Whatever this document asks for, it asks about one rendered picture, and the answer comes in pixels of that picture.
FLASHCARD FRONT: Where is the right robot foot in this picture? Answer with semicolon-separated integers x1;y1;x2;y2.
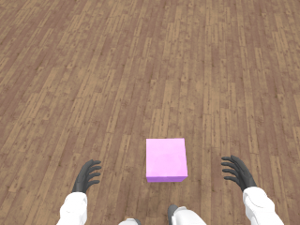
168;204;178;225

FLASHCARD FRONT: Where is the left robot forearm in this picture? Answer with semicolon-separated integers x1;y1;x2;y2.
56;192;87;225

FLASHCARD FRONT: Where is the right robot forearm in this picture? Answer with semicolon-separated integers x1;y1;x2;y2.
243;187;284;225

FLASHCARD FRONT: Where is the robot left hand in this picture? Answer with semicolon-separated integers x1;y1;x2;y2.
71;159;102;194

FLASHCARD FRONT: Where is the carton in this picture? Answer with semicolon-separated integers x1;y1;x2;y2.
146;138;188;183

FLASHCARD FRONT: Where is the robot left shin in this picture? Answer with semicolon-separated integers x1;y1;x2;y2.
127;218;138;224

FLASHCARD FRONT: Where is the robot right hand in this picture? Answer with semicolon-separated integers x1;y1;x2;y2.
220;155;257;193

